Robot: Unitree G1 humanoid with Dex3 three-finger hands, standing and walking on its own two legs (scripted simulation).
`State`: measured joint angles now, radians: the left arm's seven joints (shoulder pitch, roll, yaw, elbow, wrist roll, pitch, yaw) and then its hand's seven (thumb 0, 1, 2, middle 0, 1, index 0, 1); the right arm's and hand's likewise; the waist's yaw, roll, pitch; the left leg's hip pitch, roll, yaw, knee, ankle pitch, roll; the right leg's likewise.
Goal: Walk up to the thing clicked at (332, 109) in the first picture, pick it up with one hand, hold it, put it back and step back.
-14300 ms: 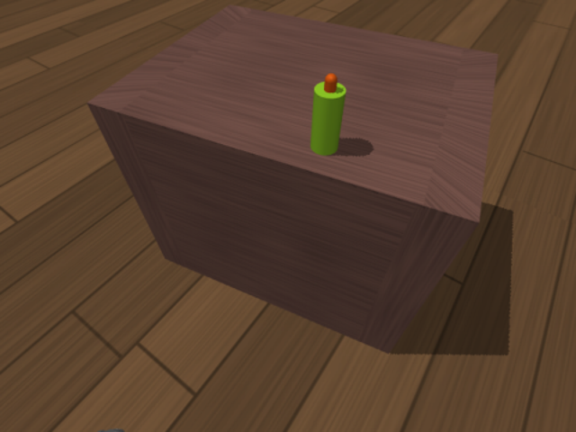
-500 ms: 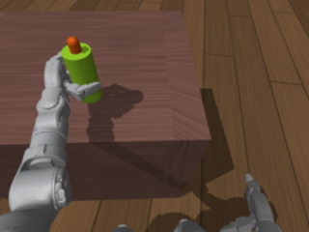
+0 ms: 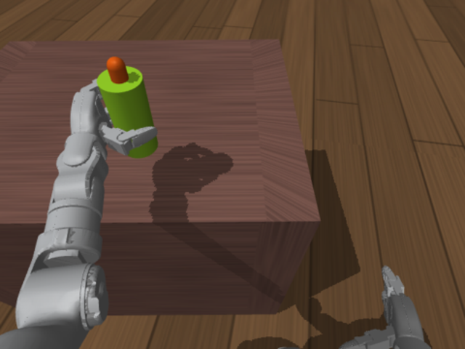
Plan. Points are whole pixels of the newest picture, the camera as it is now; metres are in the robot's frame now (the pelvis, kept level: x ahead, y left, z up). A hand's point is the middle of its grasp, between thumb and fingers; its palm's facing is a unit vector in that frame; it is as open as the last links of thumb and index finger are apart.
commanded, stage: lift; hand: left
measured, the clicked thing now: (129, 108) +0.43 +0.15 +0.20
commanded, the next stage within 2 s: hold in 1.04 s
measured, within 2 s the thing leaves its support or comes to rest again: neither
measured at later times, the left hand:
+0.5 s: hand (95, 109) +0.36 +0.16 +0.25, palm faces +0.04 -1.00 -0.04, open 9.9 cm
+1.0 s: hand (78, 108) +0.33 +0.16 +0.28, palm faces +0.05 -1.00 -0.03, open 9.9 cm
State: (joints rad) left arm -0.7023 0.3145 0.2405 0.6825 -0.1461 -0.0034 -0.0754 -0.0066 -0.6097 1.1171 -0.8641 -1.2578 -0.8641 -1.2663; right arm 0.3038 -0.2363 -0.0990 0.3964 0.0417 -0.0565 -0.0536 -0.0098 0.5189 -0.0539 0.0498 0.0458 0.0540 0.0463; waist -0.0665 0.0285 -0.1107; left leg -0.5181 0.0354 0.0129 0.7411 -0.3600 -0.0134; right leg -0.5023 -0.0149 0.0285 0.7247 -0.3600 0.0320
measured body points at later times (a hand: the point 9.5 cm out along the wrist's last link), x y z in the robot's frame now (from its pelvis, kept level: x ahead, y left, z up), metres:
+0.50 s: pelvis -0.01 +0.00 +0.01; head -0.03 -0.03 +0.46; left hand +0.36 +0.22 +0.25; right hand +0.16 -0.25 -0.06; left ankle +0.00 +0.13 -0.71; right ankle +0.00 -0.14 -0.71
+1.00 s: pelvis -0.02 -0.01 +0.02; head -0.06 -0.04 +0.46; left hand +0.32 +0.22 +0.28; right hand +0.15 -0.25 -0.06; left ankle +0.00 +0.13 -0.71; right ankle +0.00 -0.14 -0.71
